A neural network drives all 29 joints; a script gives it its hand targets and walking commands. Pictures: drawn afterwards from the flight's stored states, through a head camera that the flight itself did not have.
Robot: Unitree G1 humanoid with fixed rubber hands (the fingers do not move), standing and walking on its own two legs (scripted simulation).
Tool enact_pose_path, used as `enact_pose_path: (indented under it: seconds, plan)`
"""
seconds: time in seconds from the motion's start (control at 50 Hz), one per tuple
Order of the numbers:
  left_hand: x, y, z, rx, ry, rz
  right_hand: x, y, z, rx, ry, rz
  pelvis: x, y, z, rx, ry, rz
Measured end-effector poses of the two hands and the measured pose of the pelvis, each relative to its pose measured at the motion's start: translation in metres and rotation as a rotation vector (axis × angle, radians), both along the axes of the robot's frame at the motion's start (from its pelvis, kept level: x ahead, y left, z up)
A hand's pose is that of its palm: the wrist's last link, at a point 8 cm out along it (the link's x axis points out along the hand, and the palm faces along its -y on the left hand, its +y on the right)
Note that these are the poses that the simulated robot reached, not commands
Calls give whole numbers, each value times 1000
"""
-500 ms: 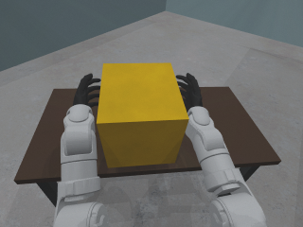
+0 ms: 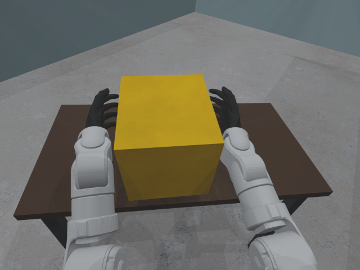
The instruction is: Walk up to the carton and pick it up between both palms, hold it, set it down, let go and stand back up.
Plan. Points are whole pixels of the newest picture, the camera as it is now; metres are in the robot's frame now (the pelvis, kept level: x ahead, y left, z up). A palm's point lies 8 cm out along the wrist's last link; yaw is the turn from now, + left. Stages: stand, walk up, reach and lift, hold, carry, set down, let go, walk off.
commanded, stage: hold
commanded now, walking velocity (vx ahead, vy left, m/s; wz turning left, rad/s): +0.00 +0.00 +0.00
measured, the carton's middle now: (166, 136) +0.37 +0.01 +0.13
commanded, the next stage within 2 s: none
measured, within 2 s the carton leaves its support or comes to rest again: neither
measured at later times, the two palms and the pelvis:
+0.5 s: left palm (96, 127) +0.36 +0.15 +0.17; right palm (228, 124) +0.36 -0.12 +0.18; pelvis +0.00 +0.00 +0.00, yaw +0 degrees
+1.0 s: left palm (97, 128) +0.35 +0.15 +0.17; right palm (229, 125) +0.35 -0.13 +0.18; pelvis +0.00 +0.00 +0.00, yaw +0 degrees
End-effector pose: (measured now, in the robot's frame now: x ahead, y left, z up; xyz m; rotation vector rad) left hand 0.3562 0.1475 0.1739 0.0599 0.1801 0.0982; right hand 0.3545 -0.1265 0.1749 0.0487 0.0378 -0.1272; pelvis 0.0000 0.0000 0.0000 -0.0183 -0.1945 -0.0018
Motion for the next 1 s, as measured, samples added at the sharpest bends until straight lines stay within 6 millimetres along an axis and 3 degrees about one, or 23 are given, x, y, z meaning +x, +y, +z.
enact_pose_path:
  seconds: [1.0]
  plan:
    - [-3,1,0,-6,7,6,-1,1,0,-4,4,4,-2,-1,0,2,-3,2]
